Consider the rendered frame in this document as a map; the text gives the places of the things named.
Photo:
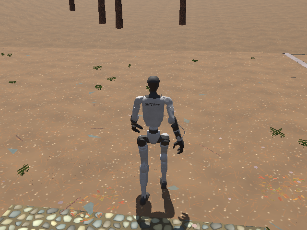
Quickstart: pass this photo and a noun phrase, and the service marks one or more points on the robot right upper arm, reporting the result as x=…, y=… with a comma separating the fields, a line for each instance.
x=170, y=109

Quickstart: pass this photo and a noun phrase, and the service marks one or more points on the left robot hand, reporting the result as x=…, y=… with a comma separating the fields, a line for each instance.
x=138, y=126

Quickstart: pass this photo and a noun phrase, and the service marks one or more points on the right robot hand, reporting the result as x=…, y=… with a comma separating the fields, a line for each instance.
x=181, y=144

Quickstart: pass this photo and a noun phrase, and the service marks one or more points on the robot left upper arm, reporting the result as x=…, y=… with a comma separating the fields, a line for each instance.
x=136, y=108

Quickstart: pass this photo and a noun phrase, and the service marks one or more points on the robot left forearm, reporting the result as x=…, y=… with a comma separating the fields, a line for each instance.
x=133, y=123

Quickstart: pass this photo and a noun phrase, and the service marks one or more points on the robot right forearm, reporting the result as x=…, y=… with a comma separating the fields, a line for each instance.
x=176, y=130

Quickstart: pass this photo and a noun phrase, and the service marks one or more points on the left robot shin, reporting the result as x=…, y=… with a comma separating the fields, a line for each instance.
x=143, y=182

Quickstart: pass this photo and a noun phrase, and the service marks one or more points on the robot torso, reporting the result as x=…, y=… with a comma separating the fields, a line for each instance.
x=153, y=113

